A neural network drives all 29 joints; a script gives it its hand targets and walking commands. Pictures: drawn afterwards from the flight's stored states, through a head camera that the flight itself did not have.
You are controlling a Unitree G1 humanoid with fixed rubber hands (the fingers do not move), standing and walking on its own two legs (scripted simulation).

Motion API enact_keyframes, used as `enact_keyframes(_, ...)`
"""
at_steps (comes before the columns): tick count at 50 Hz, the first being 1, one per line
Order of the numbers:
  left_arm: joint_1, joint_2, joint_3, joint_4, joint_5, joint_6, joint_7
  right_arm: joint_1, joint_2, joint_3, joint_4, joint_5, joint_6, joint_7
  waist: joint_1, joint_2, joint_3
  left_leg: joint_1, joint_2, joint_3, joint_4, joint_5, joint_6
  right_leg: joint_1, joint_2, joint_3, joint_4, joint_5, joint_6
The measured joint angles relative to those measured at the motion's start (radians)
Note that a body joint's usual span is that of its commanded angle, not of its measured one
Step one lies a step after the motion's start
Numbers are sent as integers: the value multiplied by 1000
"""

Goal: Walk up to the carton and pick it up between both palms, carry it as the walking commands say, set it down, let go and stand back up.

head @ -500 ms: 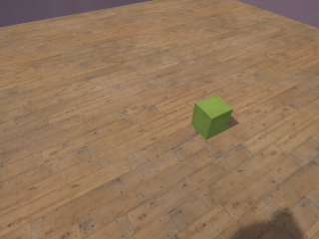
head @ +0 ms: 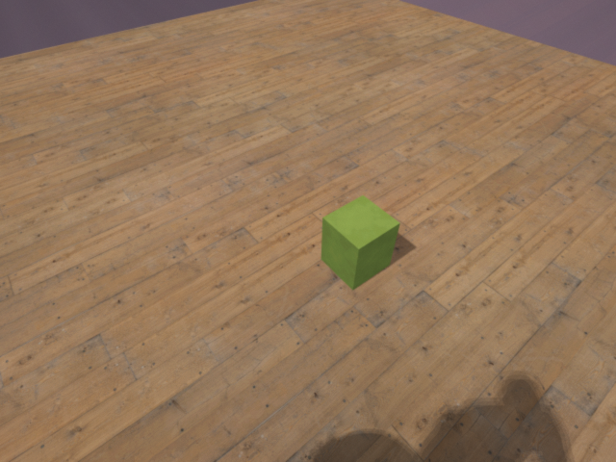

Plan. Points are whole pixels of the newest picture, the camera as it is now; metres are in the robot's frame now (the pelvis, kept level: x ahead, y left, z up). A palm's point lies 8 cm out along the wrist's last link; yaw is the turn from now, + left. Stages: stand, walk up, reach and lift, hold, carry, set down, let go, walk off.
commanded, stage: walk up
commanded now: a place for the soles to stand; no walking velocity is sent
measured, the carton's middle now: (357, 242) +1.04 -0.17 -0.64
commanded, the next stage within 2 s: none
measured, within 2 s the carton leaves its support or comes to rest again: neither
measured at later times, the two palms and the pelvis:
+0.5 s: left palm (141, 322) +0.36 +0.30 -0.07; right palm out of the picture +0.16 -0.34 -0.12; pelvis +0.19 -0.02 -0.02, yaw -8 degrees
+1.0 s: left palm (160, 274) +0.48 +0.31 -0.10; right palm (532, 350) +0.33 -0.34 -0.09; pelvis +0.35 +0.00 -0.01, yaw -10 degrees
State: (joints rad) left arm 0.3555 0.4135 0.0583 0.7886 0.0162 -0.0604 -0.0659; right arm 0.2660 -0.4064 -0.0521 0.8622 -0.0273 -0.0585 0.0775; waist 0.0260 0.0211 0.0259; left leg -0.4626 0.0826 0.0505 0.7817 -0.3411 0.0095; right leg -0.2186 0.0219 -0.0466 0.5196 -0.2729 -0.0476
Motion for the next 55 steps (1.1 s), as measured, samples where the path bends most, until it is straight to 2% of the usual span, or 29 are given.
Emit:
enact_keyframes(4,29,8,-9,-14,-1,3,-6,9,0,-12,-15,-4,-14,0,10,-25,-8,71,-18,23,-170,66,12,25,-4,21,41,-66,18)
enact_keyframes(5,36,13,-10,-17,-1,6,-5,11,-2,-17,-22,-7,-22,-4,8,-38,-10,90,-27,34,-195,120,19,18,-13,33,82,-100,19)
enact_keyframes(6,38,14,-10,-15,-4,8,-2,11,-3,-22,-32,-13,-31,-11,4,-49,-9,96,-32,48,-183,151,23,-8,-14,57,166,-135,15)
enact_keyframes(9,27,17,-16,4,2,14,12,17,-4,-24,-52,1,-48,-23,-27,-66,-9,124,-39,74,-150,83,34,-131,-6,100,460,-152,21)
enact_keyframes(11,13,25,-12,7,1,11,12,29,1,-20,-56,9,-47,-29,-41,-79,-9,165,-43,90,-178,64,32,-197,-24,104,518,-105,31)
enact_keyframes(16,-25,35,8,-3,3,10,-3,78,-13,-19,-62,4,-45,-29,-69,-65,1,257,-36,119,-234,34,20,-285,-79,85,375,-56,56)
enact_keyframes(19,-51,34,15,-12,0,14,-12,103,-34,-23,-58,1,-38,-27,-82,-34,9,299,-21,135,-236,-5,7,-287,-95,54,237,-21,51)
enact_keyframes(21,-66,33,18,-17,-2,8,-14,116,-48,-23,-57,2,-28,-27,-89,-9,10,316,-2,140,-210,-46,-8,-259,-86,29,143,42,38)
enact_keyframes(22,-71,38,20,-21,0,2,-12,124,-51,-21,-58,5,-22,-27,-91,0,6,317,8,141,-180,-75,-12,-237,-76,19,105,63,31)
enact_keyframes(24,-89,50,28,-31,2,-15,-1,135,-49,-17,-58,11,-13,-29,-89,12,7,273,33,115,-29,-130,7,-217,-54,9,94,126,18)
enact_keyframes(27,-114,40,17,-51,-14,-28,22,115,-39,1,-41,22,7,-36,-73,32,25,124,10,-2,275,-140,25,-206,-41,-9,159,58,17)
enact_keyframes(29,-110,25,6,-64,-19,-29,30,102,-35,6,-37,24,7,-38,-56,42,26,46,8,-25,327,-114,24,-175,-37,-12,143,35,16)
enact_keyframes(35,-47,24,-7,-66,-5,-24,22,67,-19,-3,-46,4,-2,-7,-17,15,16,-28,29,1,75,-44,13,-111,-52,0,125,-16,13)
enact_keyframes(38,-7,38,-11,-59,-4,-13,18,69,-26,-18,-48,-2,-14,1,-3,-6,0,28,9,29,-85,9,18,-98,-69,14,175,-80,13)
enact_keyframes(40,15,43,-6,-44,-2,-2,21,76,-34,-29,-57,-13,-27,-6,-4,-29,-9,47,-7,49,-83,97,16,-122,-76,49,290,-178,3)
enact_keyframes(41,19,41,-4,-28,0,5,27,79,-37,-32,-61,-12,-33,-10,-10,-34,-13,50,-9,56,-61,86,17,-153,-63,73,382,-203,6)
enact_keyframes(44,18,42,-8,10,0,7,35,86,-32,-30,-62,3,-34,-21,-33,-55,-15,98,-14,75,-68,34,18,-239,-46,95,535,-145,20)
enact_keyframes(46,16,40,-5,24,3,-1,30,92,-31,-28,-63,4,-31,-24,-48,-59,-16,134,-14,84,-95,25,16,-276,-62,67,506,-116,33)
enact_keyframes(50,-8,29,0,27,3,-4,12,119,-41,-28,-67,3,-25,-23,-71,-42,-9,187,-11,90,-128,4,12,-296,-87,21,344,-82,41)
enact_keyframes(54,-21,31,10,15,6,-19,8,142,-55,-25,-63,4,-8,-20,-82,-8,-13,201,8,80,-72,-70,9,-228,-66,0,165,-11,25)
enact_keyframes(55,-23,34,15,11,7,-26,13,147,-57,-25,-61,3,-3,-20,-78,7,-14,189,22,71,-22,-109,23,-221,-55,-8,162,38,22)
